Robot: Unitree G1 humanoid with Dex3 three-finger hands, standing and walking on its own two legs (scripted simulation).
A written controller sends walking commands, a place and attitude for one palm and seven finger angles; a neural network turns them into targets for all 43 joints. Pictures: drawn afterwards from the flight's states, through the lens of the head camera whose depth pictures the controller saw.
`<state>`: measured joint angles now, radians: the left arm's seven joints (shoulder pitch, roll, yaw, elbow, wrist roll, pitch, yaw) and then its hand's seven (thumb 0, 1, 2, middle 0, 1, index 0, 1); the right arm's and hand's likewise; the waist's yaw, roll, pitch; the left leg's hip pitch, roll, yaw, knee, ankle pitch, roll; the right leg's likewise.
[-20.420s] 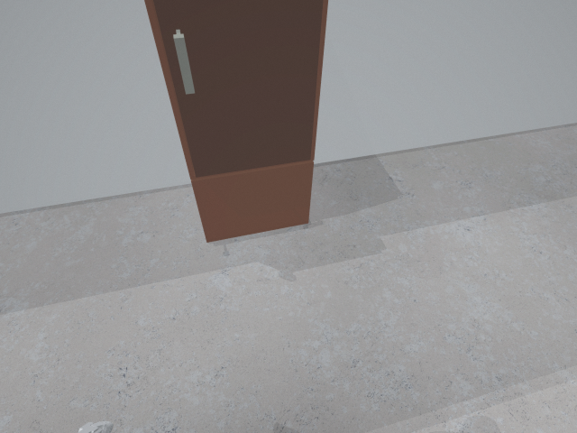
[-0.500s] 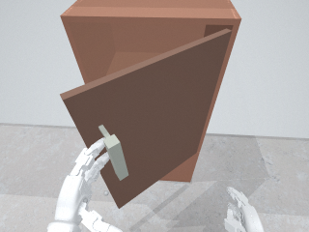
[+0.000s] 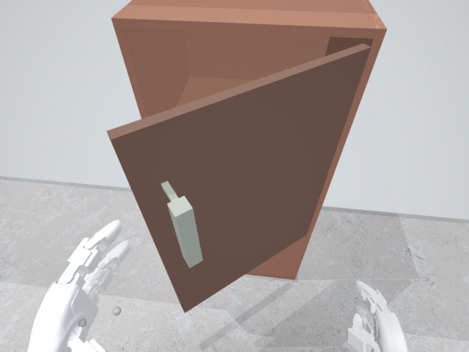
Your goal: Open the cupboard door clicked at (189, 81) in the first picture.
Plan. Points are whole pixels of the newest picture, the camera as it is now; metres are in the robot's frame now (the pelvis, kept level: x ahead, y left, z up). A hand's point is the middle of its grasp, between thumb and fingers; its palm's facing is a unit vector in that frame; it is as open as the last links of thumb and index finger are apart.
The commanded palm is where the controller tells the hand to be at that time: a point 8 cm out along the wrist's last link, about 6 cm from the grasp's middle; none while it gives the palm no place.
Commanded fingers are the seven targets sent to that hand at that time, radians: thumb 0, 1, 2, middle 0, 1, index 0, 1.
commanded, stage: draw the hand back to the body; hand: left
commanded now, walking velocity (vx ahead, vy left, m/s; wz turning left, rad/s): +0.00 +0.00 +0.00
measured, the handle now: (180, 225) +0.28 +0.11 +0.11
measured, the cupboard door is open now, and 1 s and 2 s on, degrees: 40 40 40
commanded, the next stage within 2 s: step back with the hand held close in 1.62 s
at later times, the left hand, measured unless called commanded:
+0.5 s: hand (86, 290) +0.17 +0.20 +0.14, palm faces -0.02 -1.00 -0.08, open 16.3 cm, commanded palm +0.13 +0.26 +0.16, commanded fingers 0.00 -0.36 0.36 -0.16 -0.30 -0.16 -0.30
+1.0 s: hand (38, 242) +0.20 +0.25 +0.18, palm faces +0.35 -0.86 -0.38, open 12.0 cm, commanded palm +0.16 +0.30 +0.20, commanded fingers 0.00 0.51 0.74 -0.19 -0.30 -0.19 -0.30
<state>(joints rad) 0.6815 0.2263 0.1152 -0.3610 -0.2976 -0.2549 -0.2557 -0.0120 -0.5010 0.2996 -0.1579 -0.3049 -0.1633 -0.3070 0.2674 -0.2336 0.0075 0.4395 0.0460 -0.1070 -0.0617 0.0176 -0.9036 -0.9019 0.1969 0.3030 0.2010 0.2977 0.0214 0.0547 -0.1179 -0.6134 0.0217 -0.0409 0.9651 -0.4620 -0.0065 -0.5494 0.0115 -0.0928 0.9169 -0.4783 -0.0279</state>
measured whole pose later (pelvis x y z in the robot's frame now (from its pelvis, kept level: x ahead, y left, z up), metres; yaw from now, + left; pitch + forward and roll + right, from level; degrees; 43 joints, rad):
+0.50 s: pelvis +0.00 +0.03 +0.01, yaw +0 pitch +3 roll -3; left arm 0.61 0.27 0.15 -0.48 -0.28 -0.06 -0.20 -0.01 -0.50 0.30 -0.15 -0.30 -0.15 -0.30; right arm 0.28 -0.23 0.06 0.47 0.06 -0.17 -0.06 0.02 -0.90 -0.90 0.20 0.30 0.20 0.30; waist 0.03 0.06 -0.11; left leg -0.52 0.01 -0.02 0.90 -0.43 0.03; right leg -0.44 0.00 -0.07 0.82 -0.43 0.01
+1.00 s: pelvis +0.02 +0.02 +0.05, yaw -1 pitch -3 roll -1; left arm 0.56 0.33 0.23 -0.46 -0.06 -0.03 0.12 0.00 0.18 0.59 -0.18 -0.30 -0.18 -0.30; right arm 0.22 -0.22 0.05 0.59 0.01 -0.12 -0.10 0.02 -0.90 -0.90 0.20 0.30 0.20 0.30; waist 0.07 0.05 -0.01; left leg -0.19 -0.01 0.01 0.53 -0.30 0.02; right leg -0.14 -0.01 -0.04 0.49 -0.30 0.01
